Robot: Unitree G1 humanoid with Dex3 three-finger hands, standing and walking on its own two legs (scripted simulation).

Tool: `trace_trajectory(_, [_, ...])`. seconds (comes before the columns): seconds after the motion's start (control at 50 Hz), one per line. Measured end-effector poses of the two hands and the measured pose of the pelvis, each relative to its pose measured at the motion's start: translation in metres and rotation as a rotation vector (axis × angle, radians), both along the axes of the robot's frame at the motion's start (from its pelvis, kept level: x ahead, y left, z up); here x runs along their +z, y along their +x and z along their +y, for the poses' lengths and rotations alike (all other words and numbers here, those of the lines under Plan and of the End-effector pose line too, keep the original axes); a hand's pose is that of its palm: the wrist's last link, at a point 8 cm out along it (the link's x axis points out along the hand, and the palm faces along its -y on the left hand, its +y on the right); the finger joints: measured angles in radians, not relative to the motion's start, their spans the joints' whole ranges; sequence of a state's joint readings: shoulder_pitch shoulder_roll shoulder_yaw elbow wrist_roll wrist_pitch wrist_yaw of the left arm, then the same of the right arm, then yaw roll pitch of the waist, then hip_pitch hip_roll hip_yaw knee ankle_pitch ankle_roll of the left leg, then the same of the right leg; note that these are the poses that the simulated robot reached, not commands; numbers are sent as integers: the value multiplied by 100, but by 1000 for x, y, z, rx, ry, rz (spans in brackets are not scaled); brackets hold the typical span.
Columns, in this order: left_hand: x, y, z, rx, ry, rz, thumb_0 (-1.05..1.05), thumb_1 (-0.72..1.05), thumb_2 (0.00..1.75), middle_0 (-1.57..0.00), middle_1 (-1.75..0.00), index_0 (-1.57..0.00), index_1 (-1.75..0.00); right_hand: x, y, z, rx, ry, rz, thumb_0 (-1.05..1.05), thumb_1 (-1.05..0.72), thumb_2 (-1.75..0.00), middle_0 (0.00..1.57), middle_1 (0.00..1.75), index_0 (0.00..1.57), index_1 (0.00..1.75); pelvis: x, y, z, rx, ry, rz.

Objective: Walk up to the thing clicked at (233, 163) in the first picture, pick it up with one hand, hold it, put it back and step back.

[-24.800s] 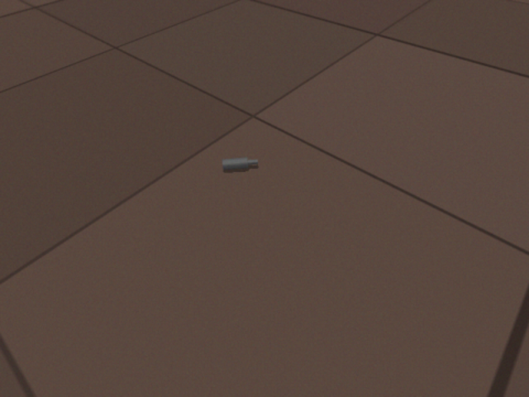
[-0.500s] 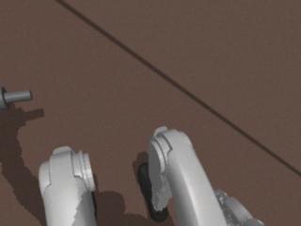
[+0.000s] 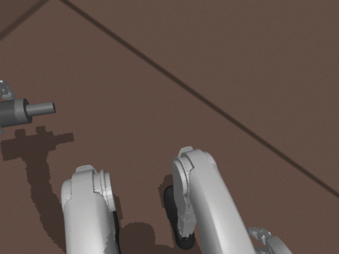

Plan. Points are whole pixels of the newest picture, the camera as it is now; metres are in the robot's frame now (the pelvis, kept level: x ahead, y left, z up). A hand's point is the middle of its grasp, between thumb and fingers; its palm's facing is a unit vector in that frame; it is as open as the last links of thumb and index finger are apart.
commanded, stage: lift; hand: left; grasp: from above
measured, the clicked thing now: (7, 113) +0.46 +0.33 -0.18
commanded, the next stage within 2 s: hold in 1.44 s
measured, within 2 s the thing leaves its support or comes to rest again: neither
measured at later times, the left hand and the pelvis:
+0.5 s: hand out of the picture +0.38 +0.34 +0.02, palm faces -0.43 -0.10 -0.90, open 9.0 cm; pelvis +0.00 +0.00 +0.12, yaw +5 degrees
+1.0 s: hand out of the picture +0.32 +0.30 +0.22, palm faces -0.45 -0.11 -0.88, open 8.9 cm; pelvis +0.03 +0.00 +0.30, yaw +8 degrees
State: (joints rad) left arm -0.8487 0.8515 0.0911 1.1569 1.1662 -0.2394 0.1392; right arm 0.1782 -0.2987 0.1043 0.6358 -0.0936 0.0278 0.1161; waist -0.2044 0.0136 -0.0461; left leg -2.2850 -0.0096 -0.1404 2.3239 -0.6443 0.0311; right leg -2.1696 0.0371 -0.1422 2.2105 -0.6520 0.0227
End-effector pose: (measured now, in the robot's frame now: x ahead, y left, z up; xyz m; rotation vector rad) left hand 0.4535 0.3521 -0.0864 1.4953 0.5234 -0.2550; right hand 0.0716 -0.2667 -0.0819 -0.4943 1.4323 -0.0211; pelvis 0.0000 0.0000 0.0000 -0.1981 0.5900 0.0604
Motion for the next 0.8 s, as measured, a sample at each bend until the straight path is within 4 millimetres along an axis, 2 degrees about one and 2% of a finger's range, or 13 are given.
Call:
trace_trajectory(0.16, [41, -23, 1, -6, -22, 7, -1, 13, 39, -73, -61, -79, -49, 17, 12, 1, -36, 14, -27, 0, -91, -90, 20, 30, 20, 30, 27, 1, 0, 16, 22, 20])
trace_trajectory(0.28, [82, -42, 2, -11, -20, 5, -1, 13, 39, -74, -59, -79, -47, 34, 35, 4, -37, 36, -97, 0, -90, -90, 20, 30, 20, 30, 52, 2, 0, 24, 43, 20])
trace_trajectory(0.4, [127, -57, -4, -15, -33, -20, -1, 15, 37, -74, -58, -80, -46, 61, 60, 11, -30, 60, -181, 0, -90, -90, 20, 30, 20, 30, 84, 3, 0, 33, 57, 2])
trace_trajectory(0.58, [206, -80, -18, -4, -43, -67, -1, 17, 34, -73, -57, -79, -45, 121, 81, 21, -53, 83, -277, 0, -90, -90, 20, 30, 20, 30, 145, 5, 1, 52, 77, -61])
trace_trajectory(0.8, [303, -120, -35, 18, -56, -37, -1, 17, 35, -73, -59, -78, -47, 215, 85, 30, -96, 98, -365, 0, -90, -90, 20, 30, 20, 30, 237, 14, 4, 72, 112, -185])
